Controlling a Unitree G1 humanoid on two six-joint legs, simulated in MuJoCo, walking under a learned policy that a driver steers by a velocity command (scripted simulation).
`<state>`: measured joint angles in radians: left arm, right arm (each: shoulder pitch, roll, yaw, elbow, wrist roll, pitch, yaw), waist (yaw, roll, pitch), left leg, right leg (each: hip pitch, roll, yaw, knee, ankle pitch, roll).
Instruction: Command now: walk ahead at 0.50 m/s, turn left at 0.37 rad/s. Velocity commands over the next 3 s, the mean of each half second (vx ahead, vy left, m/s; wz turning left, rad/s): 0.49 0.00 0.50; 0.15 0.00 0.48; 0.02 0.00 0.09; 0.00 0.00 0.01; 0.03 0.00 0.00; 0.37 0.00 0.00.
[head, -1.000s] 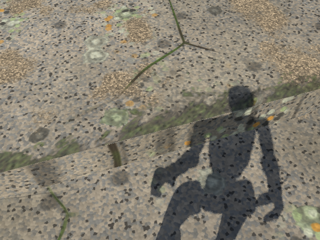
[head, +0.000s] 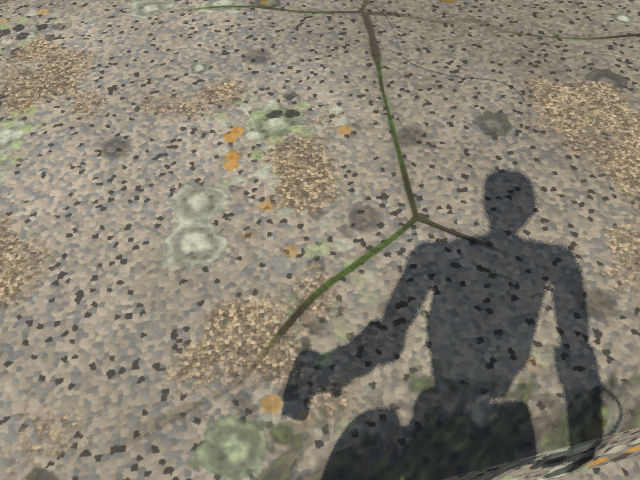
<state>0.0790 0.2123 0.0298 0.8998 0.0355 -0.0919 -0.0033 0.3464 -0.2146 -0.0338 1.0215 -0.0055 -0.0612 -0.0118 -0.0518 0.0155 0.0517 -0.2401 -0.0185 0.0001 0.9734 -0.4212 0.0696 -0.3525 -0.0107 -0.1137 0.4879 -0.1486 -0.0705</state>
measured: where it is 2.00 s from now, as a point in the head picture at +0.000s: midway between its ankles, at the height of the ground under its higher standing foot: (228, 418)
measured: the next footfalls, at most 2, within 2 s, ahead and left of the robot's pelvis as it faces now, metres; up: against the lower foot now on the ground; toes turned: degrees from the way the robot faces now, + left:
left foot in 0.58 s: +0.50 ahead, +0.29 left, +0.19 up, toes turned +27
right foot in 1.40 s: +0.63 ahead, +0.14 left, +0.19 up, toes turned +34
